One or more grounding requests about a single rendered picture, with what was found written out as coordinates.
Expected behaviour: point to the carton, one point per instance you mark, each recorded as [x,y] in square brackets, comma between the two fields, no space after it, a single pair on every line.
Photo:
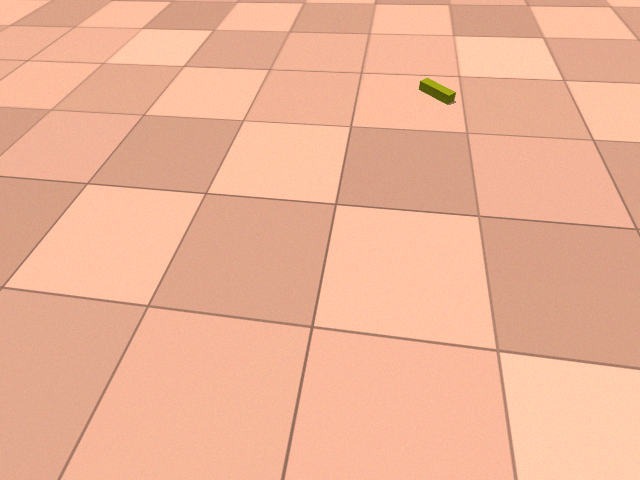
[437,91]

